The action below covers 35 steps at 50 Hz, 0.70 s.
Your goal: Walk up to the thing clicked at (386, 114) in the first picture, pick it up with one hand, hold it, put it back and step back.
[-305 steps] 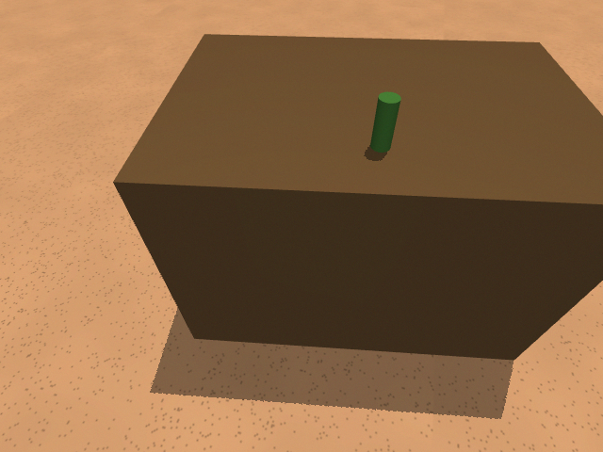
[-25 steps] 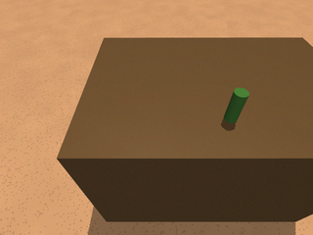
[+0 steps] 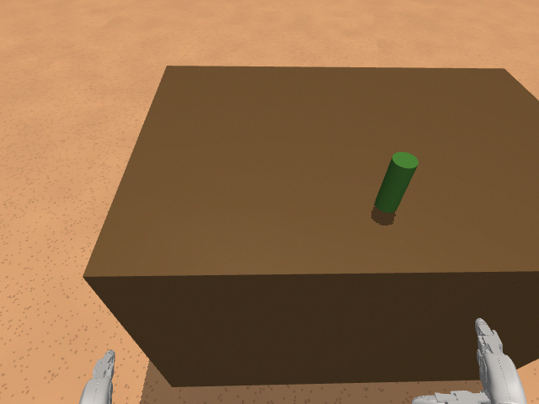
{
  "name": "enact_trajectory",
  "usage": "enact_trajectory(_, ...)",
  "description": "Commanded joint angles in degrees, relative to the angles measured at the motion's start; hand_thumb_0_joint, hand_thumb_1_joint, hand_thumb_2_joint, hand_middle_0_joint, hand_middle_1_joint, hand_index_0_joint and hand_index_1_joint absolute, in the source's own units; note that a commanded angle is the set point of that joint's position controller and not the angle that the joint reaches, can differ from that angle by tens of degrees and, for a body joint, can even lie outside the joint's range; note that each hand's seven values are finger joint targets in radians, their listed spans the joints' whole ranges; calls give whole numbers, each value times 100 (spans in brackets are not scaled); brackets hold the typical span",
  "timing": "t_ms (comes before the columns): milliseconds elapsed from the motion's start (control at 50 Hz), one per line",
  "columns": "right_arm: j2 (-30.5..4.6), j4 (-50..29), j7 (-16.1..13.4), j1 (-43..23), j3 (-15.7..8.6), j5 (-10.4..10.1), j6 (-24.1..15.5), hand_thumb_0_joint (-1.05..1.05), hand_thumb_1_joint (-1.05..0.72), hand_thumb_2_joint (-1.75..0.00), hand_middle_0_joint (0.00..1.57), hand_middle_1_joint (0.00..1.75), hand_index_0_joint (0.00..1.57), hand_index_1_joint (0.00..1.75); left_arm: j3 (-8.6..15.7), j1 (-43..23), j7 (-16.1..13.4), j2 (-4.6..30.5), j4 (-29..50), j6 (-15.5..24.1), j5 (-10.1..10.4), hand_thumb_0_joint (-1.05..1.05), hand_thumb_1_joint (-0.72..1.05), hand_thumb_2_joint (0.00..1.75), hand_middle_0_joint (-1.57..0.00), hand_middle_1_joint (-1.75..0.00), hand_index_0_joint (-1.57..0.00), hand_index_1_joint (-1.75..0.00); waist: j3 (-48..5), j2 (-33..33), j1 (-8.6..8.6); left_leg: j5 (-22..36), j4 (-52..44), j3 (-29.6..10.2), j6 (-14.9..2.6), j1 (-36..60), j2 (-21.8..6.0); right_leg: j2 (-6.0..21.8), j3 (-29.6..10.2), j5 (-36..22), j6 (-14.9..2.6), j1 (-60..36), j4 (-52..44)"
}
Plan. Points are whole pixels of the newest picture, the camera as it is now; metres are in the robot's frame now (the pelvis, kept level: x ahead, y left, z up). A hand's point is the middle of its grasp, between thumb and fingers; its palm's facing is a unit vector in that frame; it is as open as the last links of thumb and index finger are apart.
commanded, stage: rise first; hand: right
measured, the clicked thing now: (395, 183) +0.50 -0.24 +0.03
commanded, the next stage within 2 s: go down in 1.24 s
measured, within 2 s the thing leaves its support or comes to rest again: neither
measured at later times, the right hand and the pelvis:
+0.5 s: hand (491, 350) +0.19 -0.26 +0.05, palm faces +0.31 +0.87 -0.39, open 17.5 cm; pelvis +0.00 +0.00 +0.00, yaw +0 degrees
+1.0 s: hand (527, 349) +0.17 -0.27 +0.10, palm faces +0.36 +0.83 -0.42, open 17.4 cm; pelvis -0.02 +0.00 +0.00, yaw -1 degrees
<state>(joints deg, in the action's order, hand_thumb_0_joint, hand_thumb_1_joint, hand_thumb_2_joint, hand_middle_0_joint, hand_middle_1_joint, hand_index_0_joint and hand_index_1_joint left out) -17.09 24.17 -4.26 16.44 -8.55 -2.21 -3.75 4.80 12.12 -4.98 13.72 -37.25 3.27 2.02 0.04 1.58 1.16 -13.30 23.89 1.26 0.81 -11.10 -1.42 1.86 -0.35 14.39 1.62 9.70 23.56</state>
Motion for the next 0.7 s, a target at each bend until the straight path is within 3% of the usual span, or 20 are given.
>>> enact_trajectory(0,-1176,-1868,-123,-174,-650,-29,-401,0,54,-4,4,6,4,6,231,-388,-64,841,1265,377,-29,0,-53,2,-6,-5,-7,-5,-645,36,84,1325,-265,253,-70,500,107,-188,262,-1524,-182,-246,-300)
enact_trajectory(80,-1077,-2232,-34,205,-797,-70,-402,0,56,-4,4,6,4,6,507,225,8,917,1221,347,-23,0,-53,2,-6,-5,-7,-5,-399,24,-8,1327,-292,297,-76,454,126,-176,276,-1532,-185,-285,-338)
enact_trajectory(120,-1073,-2479,21,312,-899,-91,-435,0,57,-4,4,6,4,6,381,269,92,675,1227,320,-2,0,-54,2,-6,-5,-6,-5,-287,63,49,1466,-299,306,-70,466,113,-190,287,-1689,-187,-250,-315)
enact_trajectory(160,-1002,-2661,87,391,-853,-106,-422,0,57,-3,4,6,4,6,631,320,132,873,976,301,-15,0,-54,2,-6,-5,-6,-4,-166,88,20,1466,-271,314,-78,414,125,-167,274,-1673,-170,-224,-335)
enact_trajectory(220,-977,-3038,116,222,-906,-103,-481,0,58,-3,4,6,4,6,488,-144,173,704,1037,328,-34,0,-55,3,-6,-5,-6,-5,-190,6,67,1307,-305,303,-76,446,117,-145,238,-1545,-178,-221,-340)
enact_trajectory(240,-1060,-3372,98,61,-968,-91,-550,0,56,-4,4,6,4,6,494,-480,169,723,1232,376,-44,0,-56,4,-6,-5,-5,-5,-332,7,118,1326,-285,304,-79,553,113,-141,205,-1579,-174,-270,-338)
enact_trajectory(260,-1059,-3277,85,212,-979,-88,-561,0,56,-4,4,6,4,6,669,-444,132,891,1076,374,-68,0,-55,4,-6,-5,-6,-6,-366,-2,84,1344,-287,278,-69,541,100,-158,216,-1572,-187,-305,-312)
enact_trajectory(280,-1066,-3309,79,253,-993,-82,-596,0,55,-4,4,5,4,5,576,-609,129,866,1157,384,-75,0,-56,4,-6,-5,-6,-5,-368,-113,140,1267,-297,290,-64,557,102,-167,211,-1521,-189,-298,-309)
enact_trajectory(320,-1080,-3634,67,237,-1023,-70,-711,0,56,-4,4,5,4,6,358,-599,133,617,1264,414,-82,0,-56,4,-6,-5,-6,-6,-464,-144,181,1307,-295,271,-61,691,81,-183,226,-1543,-208,-335,-292)
enact_trajectory(340,-1066,-3565,56,446,-1085,-49,-739,0,56,-4,4,5,4,5,361,-552,126,572,1286,417,-84,0,-56,4,-6,-5,-6,-6,-570,-92,210,1403,-264,280,-67,764,82,-183,226,-1667,-197,-364,-282)
enact_trajectory(380,-1224,-3648,50,450,-1246,-67,-797,0,56,-4,4,6,5,6,617,-266,84,835,1100,375,-102,0,-56,4,-6,-5,-5,-6,-442,-96,158,1449,-277,269,-61,696,74,-198,244,-1698,-203,-378,-273)
enact_trajectory(460,-1114,-3872,110,651,-1279,-63,-889,0,54,-4,4,5,5,5,587,-142,130,644,1064,375,-97,0,-57,5,-6,-5,-5,-6,-364,33,170,1350,-309,271,-60,671,61,-229,270,-1584,-201,-348,-294)
enact_trajectory(480,-1154,-3773,118,624,-1327,-87,-900,0,55,-3,4,5,5,5,667,-135,131,776,1120,382,-87,0,-56,4,-6,-5,-5,-5,-283,-99,109,1292,-330,276,-56,606,73,-229,268,-1511,-215,-315,-296)
enact_trajectory(520,-1120,-3827,142,692,-1342,-85,-937,0,54,-4,4,5,5,5,703,-97,156,718,1075,379,-82,0,-57,4,-6,-5,-5,-6,-203,-13,112,1232,-350,274,-53,572,56,-233,268,-1453,-221,-295,-314)
enact_trajectory(560,-1023,-3816,179,708,-1280,-89,-976,0,54,-4,4,5,5,5,653,-86,183,651,1060,384,-68,0,-57,4,-6,-5,-5,-6,-121,-34,106,1052,-369,284,-62,508,73,-226,263,-1271,-217,-247,-360)
enact_trajectory(580,-1105,-4149,183,502,-1325,-97,-1029,0,55,-3,4,5,5,5,489,-169,204,513,1234,406,-60,0,-57,4,-6,-5,-5,-6,-133,35,116,1019,-378,284,-65,508,69,-230,264,-1249,-216,-244,-369)
enact_trajectory(620,-1156,-3957,180,573,-1424,-111,-1052,0,54,-3,4,5,5,5,750,-78,190,751,1059,425,-56,0,-56,4,-6,-5,-5,-5,-14,-48,116,855,-383,305,-78,453,90,-201,233,-1101,-216,-182,-412)
enact_trajectory(660,-1173,-4337,187,421,-1433,-97,-1141,0,54,-4,4,5,5,5,461,-302,235,436,1209,463,-51,0,-57,4,-6,-5,-5,-6,-117,155,181,834,-390,276,-83,478,60,-239,249,-1094,-208,-231,-392)
enact_trajectory(680,-1208,-4134,178,523,-1496,-101,-1152,0,53,-4,5,5,5,5,639,-236,210,616,1104,472,-60,0,-57,5,-6,-5,-5,-6,-61,2,139,734,-413,276,-69,457,63,-239,246,-983,-223,-189,-391)
